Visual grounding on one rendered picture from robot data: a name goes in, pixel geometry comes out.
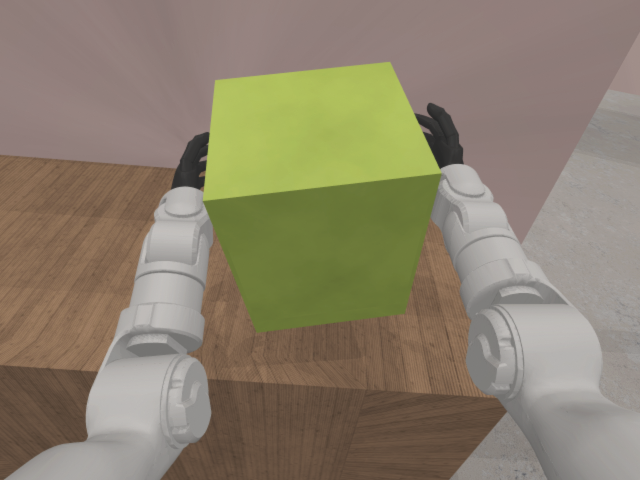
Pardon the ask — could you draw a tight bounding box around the left robot hand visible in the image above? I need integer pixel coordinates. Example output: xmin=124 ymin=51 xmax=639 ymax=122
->
xmin=171 ymin=132 xmax=210 ymax=190

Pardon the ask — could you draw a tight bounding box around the carton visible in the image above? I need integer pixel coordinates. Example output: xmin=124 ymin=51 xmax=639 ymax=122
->
xmin=203 ymin=62 xmax=442 ymax=333

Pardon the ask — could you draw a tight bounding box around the pedestal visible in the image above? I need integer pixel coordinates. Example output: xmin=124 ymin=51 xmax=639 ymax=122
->
xmin=0 ymin=155 xmax=507 ymax=480

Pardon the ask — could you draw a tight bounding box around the robot right upper arm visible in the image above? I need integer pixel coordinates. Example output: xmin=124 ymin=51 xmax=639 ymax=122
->
xmin=466 ymin=304 xmax=640 ymax=480

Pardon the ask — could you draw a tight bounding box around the right robot hand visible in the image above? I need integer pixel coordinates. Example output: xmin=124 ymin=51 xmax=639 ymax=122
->
xmin=414 ymin=103 xmax=464 ymax=169

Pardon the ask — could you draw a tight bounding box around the left robot forearm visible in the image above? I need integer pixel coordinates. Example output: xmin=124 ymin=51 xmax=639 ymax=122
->
xmin=86 ymin=187 xmax=213 ymax=433

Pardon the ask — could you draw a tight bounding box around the robot left upper arm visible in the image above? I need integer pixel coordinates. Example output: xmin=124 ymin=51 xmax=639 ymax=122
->
xmin=4 ymin=353 xmax=211 ymax=480

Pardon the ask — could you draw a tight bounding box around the right robot forearm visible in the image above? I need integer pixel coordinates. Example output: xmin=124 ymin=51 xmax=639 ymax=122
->
xmin=430 ymin=164 xmax=603 ymax=380

